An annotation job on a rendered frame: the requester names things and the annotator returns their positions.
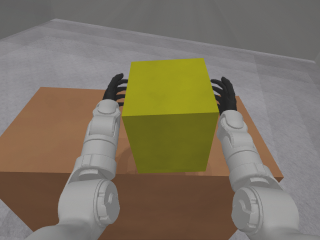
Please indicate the robot right upper arm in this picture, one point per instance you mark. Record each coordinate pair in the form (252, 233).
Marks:
(267, 214)

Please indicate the robot left hand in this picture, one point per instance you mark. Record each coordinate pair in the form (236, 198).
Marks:
(113, 89)

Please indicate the carton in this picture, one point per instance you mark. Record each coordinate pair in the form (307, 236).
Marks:
(170, 115)

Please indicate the robot left upper arm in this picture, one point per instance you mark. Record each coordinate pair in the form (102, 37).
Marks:
(85, 209)

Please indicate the pedestal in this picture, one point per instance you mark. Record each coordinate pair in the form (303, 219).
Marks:
(39, 149)

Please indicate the left robot forearm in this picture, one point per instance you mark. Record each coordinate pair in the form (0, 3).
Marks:
(97, 159)

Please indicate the right robot forearm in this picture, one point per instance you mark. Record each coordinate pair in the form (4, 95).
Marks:
(242, 158)

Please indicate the robot right hand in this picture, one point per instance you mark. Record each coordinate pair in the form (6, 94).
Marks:
(227, 100)

